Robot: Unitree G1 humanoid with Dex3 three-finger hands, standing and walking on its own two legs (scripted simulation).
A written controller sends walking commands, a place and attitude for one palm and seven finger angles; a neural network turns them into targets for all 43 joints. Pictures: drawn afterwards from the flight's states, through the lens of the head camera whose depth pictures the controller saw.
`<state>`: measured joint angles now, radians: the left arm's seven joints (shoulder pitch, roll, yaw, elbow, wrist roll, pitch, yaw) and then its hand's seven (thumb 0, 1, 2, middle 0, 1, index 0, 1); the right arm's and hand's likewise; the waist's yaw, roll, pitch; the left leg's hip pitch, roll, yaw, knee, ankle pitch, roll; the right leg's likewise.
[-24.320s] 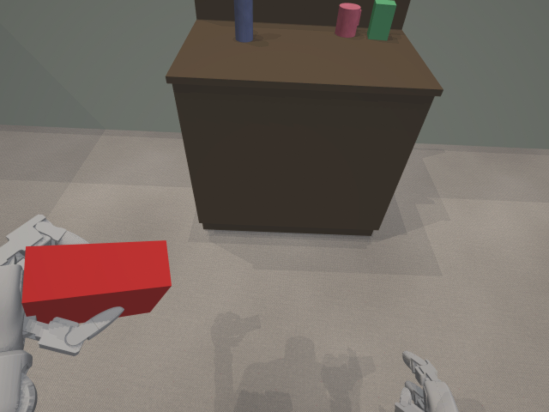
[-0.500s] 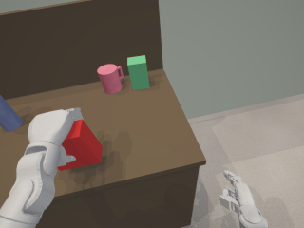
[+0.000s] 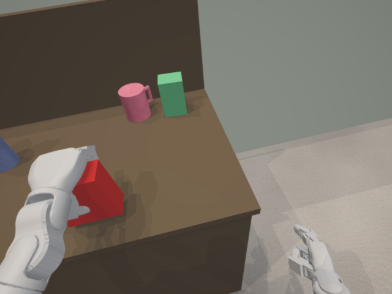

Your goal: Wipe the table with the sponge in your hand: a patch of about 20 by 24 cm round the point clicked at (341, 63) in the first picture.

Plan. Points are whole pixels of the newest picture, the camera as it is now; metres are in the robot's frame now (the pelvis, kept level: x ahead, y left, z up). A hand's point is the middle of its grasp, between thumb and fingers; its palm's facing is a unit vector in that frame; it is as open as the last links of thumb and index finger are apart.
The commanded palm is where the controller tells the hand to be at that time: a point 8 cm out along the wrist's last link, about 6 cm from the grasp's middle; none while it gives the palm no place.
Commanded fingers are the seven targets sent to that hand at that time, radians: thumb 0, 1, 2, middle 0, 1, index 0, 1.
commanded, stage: move the sponge above the wiping area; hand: left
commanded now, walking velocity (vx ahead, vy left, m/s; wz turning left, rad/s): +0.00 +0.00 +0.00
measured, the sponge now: (88, 200) +0.25 +0.28 +0.07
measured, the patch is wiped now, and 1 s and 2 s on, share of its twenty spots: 0.00 0.00 0.00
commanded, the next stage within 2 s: lower the sponge onto the table in 0.94 s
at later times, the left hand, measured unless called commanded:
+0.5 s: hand (73, 189) +0.23 +0.27 +0.14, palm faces +0.08 -0.07 -0.99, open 9.7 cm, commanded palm +0.20 +0.27 +0.21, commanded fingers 0.00 0.10 1.30 -1.20 -1.60 -1.20 -1.60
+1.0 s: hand (76, 181) +0.25 +0.27 +0.14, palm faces +0.10 -0.06 -0.99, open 9.7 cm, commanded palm +0.21 +0.27 +0.22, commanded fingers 0.00 0.10 1.30 -1.20 -1.60 -1.20 -1.60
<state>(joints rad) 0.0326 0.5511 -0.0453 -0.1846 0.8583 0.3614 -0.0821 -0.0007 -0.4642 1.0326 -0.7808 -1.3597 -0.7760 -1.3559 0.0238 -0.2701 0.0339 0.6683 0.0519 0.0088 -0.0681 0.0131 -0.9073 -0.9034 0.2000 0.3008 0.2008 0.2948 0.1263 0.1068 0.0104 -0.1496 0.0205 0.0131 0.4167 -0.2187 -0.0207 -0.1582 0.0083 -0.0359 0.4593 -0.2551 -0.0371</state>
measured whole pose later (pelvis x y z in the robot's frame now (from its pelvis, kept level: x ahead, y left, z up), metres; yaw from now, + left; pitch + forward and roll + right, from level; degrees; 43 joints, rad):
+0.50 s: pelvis -0.01 +0.00 +0.00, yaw +0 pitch -4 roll +1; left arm 0.05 0.53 -0.10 -0.26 0.87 0.41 -0.09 0.00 -0.46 1.03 -0.78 -1.36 -0.78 -1.36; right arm -0.01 -0.25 0.05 0.67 0.05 0.02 -0.05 0.01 -0.91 -0.90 0.20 0.30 0.20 0.29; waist 0.15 0.12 0.00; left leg -0.14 0.01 0.01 0.40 -0.20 -0.01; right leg -0.15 0.00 -0.03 0.45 -0.24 -0.03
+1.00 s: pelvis -0.01 +0.00 +0.00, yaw +0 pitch -3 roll +1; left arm 0.01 0.54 -0.08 -0.23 0.86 0.42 -0.09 0.00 -0.47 1.03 -0.78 -1.36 -0.78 -1.36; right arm 0.02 -0.26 0.04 0.68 0.05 0.02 -0.05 0.01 -0.91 -0.90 0.20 0.30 0.20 0.29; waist 0.13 0.12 0.00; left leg -0.14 0.02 0.02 0.40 -0.20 -0.02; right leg -0.16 0.01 -0.03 0.46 -0.24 -0.04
